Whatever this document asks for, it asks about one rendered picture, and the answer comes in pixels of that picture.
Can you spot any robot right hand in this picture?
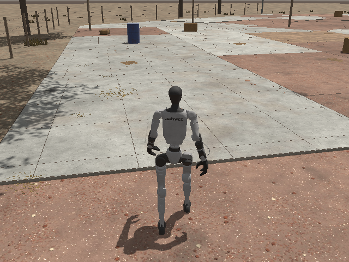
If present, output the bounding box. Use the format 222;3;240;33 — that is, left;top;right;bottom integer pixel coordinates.
196;160;208;176

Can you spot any left robot shin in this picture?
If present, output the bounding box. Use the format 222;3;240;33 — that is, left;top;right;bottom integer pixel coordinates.
157;188;165;227

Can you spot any left robot upper arm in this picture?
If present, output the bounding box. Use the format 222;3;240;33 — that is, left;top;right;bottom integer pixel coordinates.
150;109;164;138

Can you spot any left robot forearm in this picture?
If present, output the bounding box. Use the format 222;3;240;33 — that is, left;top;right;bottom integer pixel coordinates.
147;130;156;148

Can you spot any left robot foot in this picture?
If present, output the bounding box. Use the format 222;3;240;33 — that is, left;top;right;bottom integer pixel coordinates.
158;220;166;235

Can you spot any right robot forearm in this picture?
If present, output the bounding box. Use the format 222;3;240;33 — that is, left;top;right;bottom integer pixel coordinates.
195;133;207;162

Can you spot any robot left hand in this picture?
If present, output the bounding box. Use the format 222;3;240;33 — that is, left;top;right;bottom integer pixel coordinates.
147;146;160;156

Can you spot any right robot upper arm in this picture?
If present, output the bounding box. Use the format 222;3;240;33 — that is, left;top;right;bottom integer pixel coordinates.
186;110;200;141

